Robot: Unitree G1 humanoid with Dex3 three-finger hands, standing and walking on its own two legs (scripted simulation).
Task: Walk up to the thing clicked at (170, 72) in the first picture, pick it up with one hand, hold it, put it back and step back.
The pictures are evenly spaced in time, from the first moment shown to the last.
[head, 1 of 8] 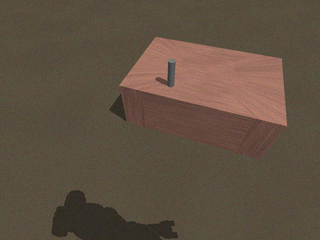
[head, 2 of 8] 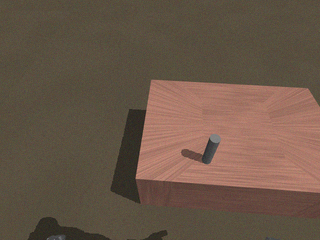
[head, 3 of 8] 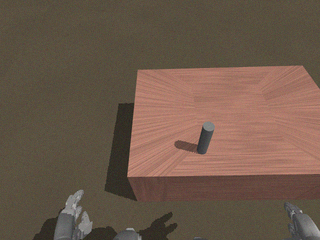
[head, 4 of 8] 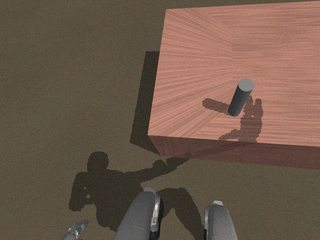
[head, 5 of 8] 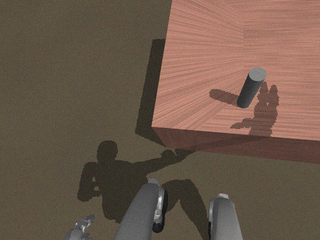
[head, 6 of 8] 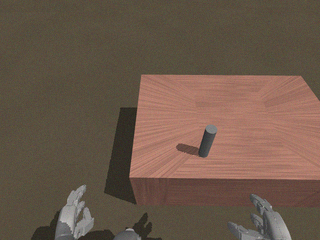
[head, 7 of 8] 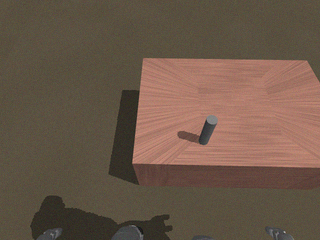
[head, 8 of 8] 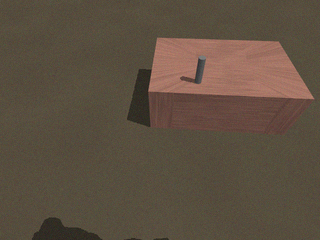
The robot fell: no
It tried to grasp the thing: no
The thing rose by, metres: 0.00
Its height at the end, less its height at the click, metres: +0.00
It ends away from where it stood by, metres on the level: 0.00
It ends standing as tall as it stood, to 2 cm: yes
